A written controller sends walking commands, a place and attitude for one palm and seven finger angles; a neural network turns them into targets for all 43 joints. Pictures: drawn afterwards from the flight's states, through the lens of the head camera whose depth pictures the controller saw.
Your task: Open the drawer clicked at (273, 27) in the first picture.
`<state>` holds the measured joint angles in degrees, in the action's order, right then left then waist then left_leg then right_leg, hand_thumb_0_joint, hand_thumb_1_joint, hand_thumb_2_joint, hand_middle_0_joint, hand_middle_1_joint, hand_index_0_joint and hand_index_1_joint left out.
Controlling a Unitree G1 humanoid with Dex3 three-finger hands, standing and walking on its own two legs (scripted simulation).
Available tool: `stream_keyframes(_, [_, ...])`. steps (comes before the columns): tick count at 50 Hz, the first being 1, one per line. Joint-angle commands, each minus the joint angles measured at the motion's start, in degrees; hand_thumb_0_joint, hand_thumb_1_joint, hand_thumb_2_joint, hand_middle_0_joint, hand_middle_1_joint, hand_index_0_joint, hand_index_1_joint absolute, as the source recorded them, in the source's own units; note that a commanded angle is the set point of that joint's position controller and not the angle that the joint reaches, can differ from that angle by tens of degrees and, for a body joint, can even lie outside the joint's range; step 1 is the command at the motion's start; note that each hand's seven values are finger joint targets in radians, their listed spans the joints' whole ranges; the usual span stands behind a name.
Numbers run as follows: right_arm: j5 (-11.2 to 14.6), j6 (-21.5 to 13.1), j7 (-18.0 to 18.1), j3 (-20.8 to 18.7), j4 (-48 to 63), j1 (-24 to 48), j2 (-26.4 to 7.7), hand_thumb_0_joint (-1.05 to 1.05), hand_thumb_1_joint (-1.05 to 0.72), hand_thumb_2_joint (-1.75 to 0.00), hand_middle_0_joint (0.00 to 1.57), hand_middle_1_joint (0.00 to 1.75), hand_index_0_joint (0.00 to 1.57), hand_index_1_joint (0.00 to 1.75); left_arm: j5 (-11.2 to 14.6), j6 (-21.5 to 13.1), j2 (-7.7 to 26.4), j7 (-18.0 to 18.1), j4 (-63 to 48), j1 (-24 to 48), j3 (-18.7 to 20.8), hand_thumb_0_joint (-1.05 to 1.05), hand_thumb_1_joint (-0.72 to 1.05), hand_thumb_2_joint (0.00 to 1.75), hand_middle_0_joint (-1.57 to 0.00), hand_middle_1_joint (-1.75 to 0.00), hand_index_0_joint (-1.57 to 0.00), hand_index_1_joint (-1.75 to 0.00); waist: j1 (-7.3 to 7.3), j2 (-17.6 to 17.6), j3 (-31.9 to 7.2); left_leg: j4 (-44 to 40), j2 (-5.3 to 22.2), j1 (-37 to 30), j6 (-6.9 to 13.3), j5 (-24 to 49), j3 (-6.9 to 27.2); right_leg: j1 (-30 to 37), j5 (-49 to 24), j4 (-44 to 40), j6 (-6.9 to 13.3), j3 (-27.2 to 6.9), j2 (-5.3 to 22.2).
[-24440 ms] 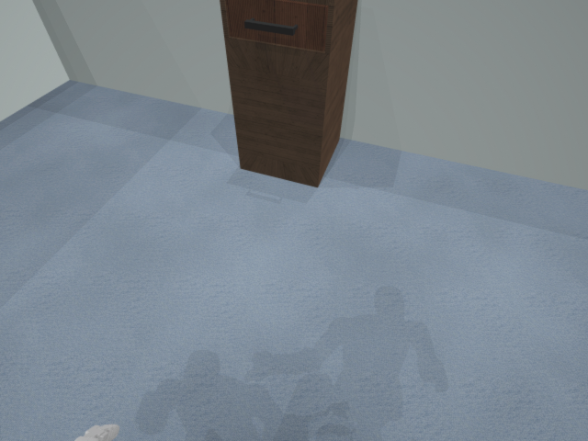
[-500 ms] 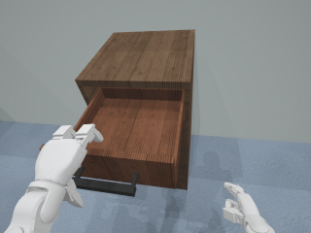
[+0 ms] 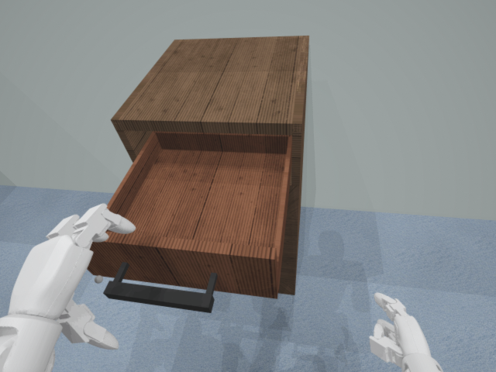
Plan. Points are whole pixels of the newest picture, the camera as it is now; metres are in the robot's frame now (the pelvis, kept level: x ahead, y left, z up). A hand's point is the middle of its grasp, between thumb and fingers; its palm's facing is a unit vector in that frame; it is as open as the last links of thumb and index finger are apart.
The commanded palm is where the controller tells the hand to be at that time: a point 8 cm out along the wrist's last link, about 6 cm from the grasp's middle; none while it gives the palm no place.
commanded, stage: draw the hand back to the body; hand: left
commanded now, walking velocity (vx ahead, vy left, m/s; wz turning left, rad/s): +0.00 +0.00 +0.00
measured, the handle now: (162, 284) +0.25 +0.20 -0.01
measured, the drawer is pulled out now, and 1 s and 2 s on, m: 0.29 0.29 0.29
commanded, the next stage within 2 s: step back with the hand held close in 0.94 s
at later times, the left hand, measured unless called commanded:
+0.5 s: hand (89, 256) +0.21 +0.23 +0.16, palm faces +0.36 -0.84 -0.41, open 10.8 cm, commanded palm +0.15 +0.27 +0.18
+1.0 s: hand (78, 266) +0.19 +0.23 +0.16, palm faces +0.41 -0.81 -0.42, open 7.5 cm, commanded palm +0.14 +0.28 +0.18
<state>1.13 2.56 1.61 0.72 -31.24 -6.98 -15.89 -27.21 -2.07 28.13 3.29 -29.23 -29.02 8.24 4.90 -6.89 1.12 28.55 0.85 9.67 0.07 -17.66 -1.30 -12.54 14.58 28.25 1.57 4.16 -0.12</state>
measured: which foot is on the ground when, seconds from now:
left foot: down 0.00-1.00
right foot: down 0.00-1.00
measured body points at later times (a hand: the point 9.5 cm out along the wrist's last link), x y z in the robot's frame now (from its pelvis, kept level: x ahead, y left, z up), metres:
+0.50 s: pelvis +0.02 +0.00 +0.00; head +0.02 -0.02 +0.45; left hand +0.18 +0.27 +0.18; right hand +0.22 -0.21 -0.08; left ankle -0.02 +0.12 -0.74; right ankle +0.01 -0.10 -0.74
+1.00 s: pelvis +0.02 -0.01 +0.00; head +0.01 -0.03 +0.45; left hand +0.17 +0.28 +0.18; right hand +0.22 -0.21 -0.08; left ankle -0.02 +0.12 -0.74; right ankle +0.01 -0.10 -0.74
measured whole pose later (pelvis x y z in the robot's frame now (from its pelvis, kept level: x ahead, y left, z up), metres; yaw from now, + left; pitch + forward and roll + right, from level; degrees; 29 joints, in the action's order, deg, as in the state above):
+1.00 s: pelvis +0.02 -0.01 +0.00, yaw +1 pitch -3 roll +0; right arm 0.6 -7.4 4.6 1.1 -36.2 -9.6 -11.7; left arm 3.0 -5.3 18.3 6.9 -27.9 -31.6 15.9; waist 3.4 -4.4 1.2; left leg 24.6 0.9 4.6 -0.5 -17.1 0.1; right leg -7.1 14.7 24.6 1.8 5.5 -0.3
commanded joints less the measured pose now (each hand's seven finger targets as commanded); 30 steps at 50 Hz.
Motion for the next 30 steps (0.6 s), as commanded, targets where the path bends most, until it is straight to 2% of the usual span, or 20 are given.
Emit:
stream_keyframes(1, [0.1,-10.8,3.6,-0.8,9.2,4.5,-1.8,0.00,-0.90,-0.90,0.20,0.30,0.20,0.30,27.4,-7.0,-0.3,4.5,-13.1,5.2,9.3,0.00,-0.36,0.36,-0.29,-1.11,-0.29,-1.11,-2.30,9.9,-6.7,-5.5,1.8,-4.1,1.9,9.4,1.1,5.1,-5.9,-6.0,-1.1,-0.9,2.4])
stream_keyframes(2, [-0.5,-12.3,4.1,-0.7,8.7,3.9,-1.6,0.00,-0.90,-0.90,0.20,0.30,0.20,0.30,27.7,-8.1,0.6,5.2,-16.0,6.8,10.1,0.00,-0.32,0.37,-0.29,-1.09,-0.29,-1.09,-1.98,6.4,-8.5,-5.6,1.6,-5.0,1.7,11.1,1.0,6.1,-7.1,-5.7,-0.9,-1.1,2.7])
stream_keyframes(3, [-0.8,-13.6,4.2,-0.6,7.5,4.5,-1.6,0.00,-0.90,-0.90,0.20,0.30,0.20,0.30,28.0,-8.5,1.8,5.7,-15.9,6.5,11.4,0.00,-0.29,0.39,-0.29,-1.07,-0.29,-1.07,-1.67,3.0,-7.6,-5.5,1.4,-5.0,1.4,11.2,0.7,5.9,-7.2,-6.0,-0.7,-1.5,2.6])
stream_keyframes(4, [-1.0,-14.6,4.1,-0.2,7.4,3.5,-0.9,0.00,-0.90,-0.90,0.20,0.30,0.20,0.30,27.9,-9.0,-1.5,5.6,-16.0,5.4,8.7,0.00,-0.26,0.40,-0.28,-1.04,-0.28,-1.04,-1.76,1.2,-7.2,-6.1,1.3,-4.5,1.3,12.8,0.8,6.3,-8.3,-5.7,-0.5,-1.0,3.0])
stream_keyframes(5, [-1.0,-15.0,4.0,-0.3,6.7,3.3,-0.8,0.00,-0.90,-0.90,0.20,0.30,0.20,0.30,28.4,-8.7,-2.4,5.6,-13.3,3.4,8.6,0.00,-0.22,0.42,-0.28,-1.02,-0.28,-1.02,-1.81,3.7,-4.8,-6.2,1.6,-3.3,1.2,13.7,1.0,6.1,-9.4,-5.9,-0.4,-0.7,2.9])
stream_keyframes(7, [-1.1,-15.4,3.8,-0.6,6.3,3.7,-1.0,0.00,-0.90,-0.90,0.20,0.30,0.20,0.30,28.8,-8.8,-1.8,5.3,-13.4,3.8,9.7,0.00,-0.15,0.45,-0.27,-0.98,-0.27,-0.98,-1.59,4.2,-3.5,-6.2,1.7,-2.5,1.2,15.2,0.9,6.6,-11.2,-6.3,-0.4,-0.9,2.9])
stream_keyframes(8, [-1.1,-15.4,3.7,-0.7,5.5,4.1,-1.2,0.00,-0.90,-0.90,0.20,0.30,0.20,0.30,28.8,-8.7,-1.4,5.2,-12.1,3.6,10.5,0.00,-0.12,0.47,-0.27,-0.95,-0.27,-0.95,-1.52,3.9,-1.6,-6.3,1.8,-1.9,1.0,15.2,1.2,6.1,-11.1,-6.9,-0.1,-0.9,2.7])
stream_keyframes(11, [-1.0,-15.5,3.3,-0.6,5.6,4.1,-0.9,0.00,-0.90,-0.90,0.20,0.30,0.20,0.30,29.3,-9.0,-2.6,4.5,-12.9,2.9,10.2,0.00,-0.01,0.51,-0.26,-0.88,-0.26,-0.88,-1.39,0.5,-3.0,-6.4,1.8,-2.2,0.7,16.9,1.1,7.4,-12.8,-6.1,0.0,-0.8,2.9])
stream_keyframes(16, [-0.8,-15.1,2.9,-1.3,5.3,4.2,-1.1,0.00,-0.90,-0.90,0.20,0.30,0.20,0.30,30.0,-9.0,-2.4,4.0,-13.4,0.5,11.3,0.00,0.17,0.58,-0.25,-0.77,-0.25,-0.77,-1.48,4.7,-6.0,-5.6,2.1,-3.3,0.8,20.3,1.1,8.6,-16.4,-5.7,-0.3,-0.5,2.6])
stream_keyframes(17, [-0.8,-15.1,2.8,-1.4,5.5,4.2,-1.2,0.00,-0.90,-0.90,0.20,0.30,0.20,0.30,30.0,-8.9,-2.4,4.0,-13.8,0.3,11.3,0.00,0.20,0.60,-0.25,-0.75,-0.25,-0.75,-1.53,4.3,-6.6,-5.5,2.1,-3.5,0.7,20.7,1.1,8.6,-16.8,-5.5,-0.3,-0.6,2.7])
stream_keyframes(18, [-0.7,-15.0,2.8,-1.4,5.2,4.6,-1.3,0.00,-0.90,-0.90,0.20,0.30,0.20,0.30,30.1,-8.8,-2.5,3.9,-13.7,0.7,11.2,0.00,0.23,0.62,-0.25,-0.73,-0.25,-0.73,-1.70,3.0,-5.5,-5.6,2.0,-3.2,0.5,20.7,1.3,8.1,-16.4,-5.9,-0.2,-0.7,2.6])
stream_keyframes(21, [-0.6,-14.5,2.9,-1.7,5.1,4.3,-1.2,0.00,-0.90,-0.90,0.20,0.30,0.20,0.30,30.2,-8.4,-1.9,4.2,-12.7,-0.9,12.6,0.00,0.34,0.66,-0.24,-0.66,-0.24,-0.66,-1.56,5.1,-6.7,-5.4,2.1,-3.7,0.7,22.0,1.1,8.6,-18.2,-5.6,-0.5,-0.4,2.6])
stream_keyframes(29, [-0.4,-13.3,3.3,-1.9,4.6,4.3,-1.4,0.00,-0.90,-0.90,0.20,0.30,0.20,0.30,30.3,-7.7,-0.6,4.6,-11.8,-0.3,14.4,0.00,0.62,0.78,-0.22,-0.48,-0.22,-0.48,-1.67,3.3,-6.3,-5.5,2.0,-4.1,0.4,23.0,1.1,8.3,-18.6,-6.0,-0.5,-0.3,2.7])
stream_keyframes(30, [-0.3,-13.0,3.3,-1.9,4.7,4.4,-1.3,0.00,-0.90,-0.90,0.20,0.30,0.20,0.30,30.4,-7.4,-1.1,4.6,-10.9,-0.8,14.4,0.00,0.65,0.80,-0.22,-0.46,-0.22,-0.46,-1.66,4.7,-6.1,-5.7,2.0,-4.0,0.4,22.7,1.3,8.3,-18.4,-6.0,-0.6,-0.2,2.7])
